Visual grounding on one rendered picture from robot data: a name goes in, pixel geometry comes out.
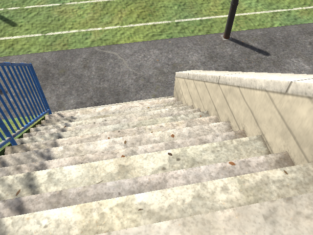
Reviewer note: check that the stairs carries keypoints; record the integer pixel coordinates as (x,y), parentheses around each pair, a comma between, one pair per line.
(106,168)

